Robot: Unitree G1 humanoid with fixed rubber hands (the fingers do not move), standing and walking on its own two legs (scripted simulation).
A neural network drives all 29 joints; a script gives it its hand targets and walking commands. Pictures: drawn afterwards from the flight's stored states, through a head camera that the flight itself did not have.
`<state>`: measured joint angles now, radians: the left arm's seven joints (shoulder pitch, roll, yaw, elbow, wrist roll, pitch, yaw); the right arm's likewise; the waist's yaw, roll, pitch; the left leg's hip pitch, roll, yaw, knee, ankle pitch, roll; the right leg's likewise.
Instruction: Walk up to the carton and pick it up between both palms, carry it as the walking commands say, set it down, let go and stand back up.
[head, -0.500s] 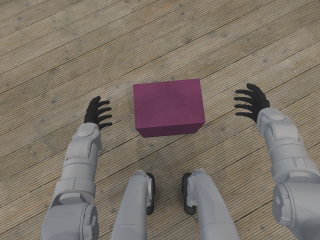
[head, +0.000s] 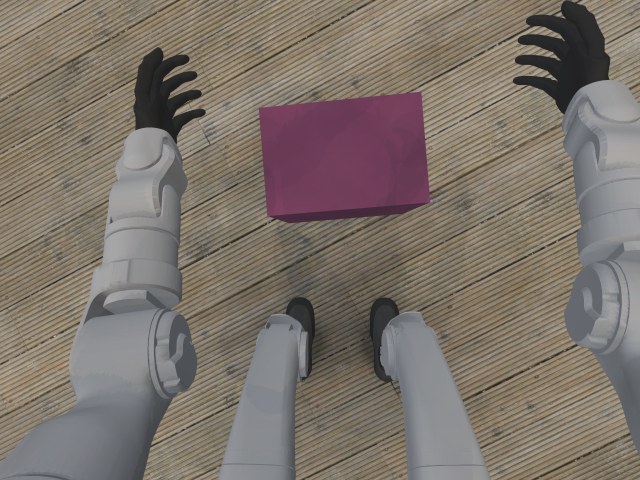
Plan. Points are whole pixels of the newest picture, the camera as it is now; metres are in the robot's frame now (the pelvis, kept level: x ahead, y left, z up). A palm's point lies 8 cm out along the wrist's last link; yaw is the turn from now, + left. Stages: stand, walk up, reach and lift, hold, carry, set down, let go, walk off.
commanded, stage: reach and lift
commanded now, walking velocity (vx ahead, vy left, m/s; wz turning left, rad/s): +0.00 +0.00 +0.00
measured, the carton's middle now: (342, 169) +0.50 -0.01 -0.51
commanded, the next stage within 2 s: none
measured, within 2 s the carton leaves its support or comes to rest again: neither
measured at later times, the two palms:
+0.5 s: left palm (200, 152) +0.48 +0.20 -0.22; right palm (529, 120) +0.50 -0.26 -0.21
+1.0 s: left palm (231, 172) +0.48 +0.20 -0.37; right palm (479, 149) +0.50 -0.25 -0.37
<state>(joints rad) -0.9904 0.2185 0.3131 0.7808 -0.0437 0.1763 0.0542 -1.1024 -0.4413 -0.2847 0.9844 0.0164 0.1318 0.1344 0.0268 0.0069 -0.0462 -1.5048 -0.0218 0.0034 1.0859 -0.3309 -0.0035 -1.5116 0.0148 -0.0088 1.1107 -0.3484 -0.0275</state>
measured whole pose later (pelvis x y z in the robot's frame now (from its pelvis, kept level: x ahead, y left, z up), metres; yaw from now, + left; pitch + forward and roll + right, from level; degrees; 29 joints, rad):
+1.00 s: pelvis -0.04 +0.00 -0.23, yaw +0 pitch +43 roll +2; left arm -1.24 0.29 0.29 0.85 -0.12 0.17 0.10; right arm -1.36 -0.53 -0.17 1.05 0.11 0.15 0.07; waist 0.03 0.01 0.18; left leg -2.19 -0.04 0.01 1.98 -0.55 -0.02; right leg -2.20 0.04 -0.01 2.01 -0.56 -0.03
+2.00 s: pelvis -0.05 +0.00 -0.28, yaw +1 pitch +37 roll +2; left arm -1.37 0.30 0.17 1.04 -0.24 0.07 0.15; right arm -1.48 -0.47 -0.05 1.18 0.20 0.07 -0.03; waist 0.02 0.02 0.33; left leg -2.25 -0.04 0.03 2.16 -0.57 -0.02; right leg -2.26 0.01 -0.01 2.20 -0.59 -0.04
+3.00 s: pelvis -0.05 +0.00 -0.28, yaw +1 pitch +37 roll +3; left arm -1.30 0.25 0.28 0.90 -0.18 0.23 0.12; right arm -1.45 -0.47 -0.08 1.05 0.19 0.25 0.01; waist -0.01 0.03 0.26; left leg -2.25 -0.07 0.01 2.15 -0.56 -0.03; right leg -2.27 0.05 0.00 2.18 -0.57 -0.03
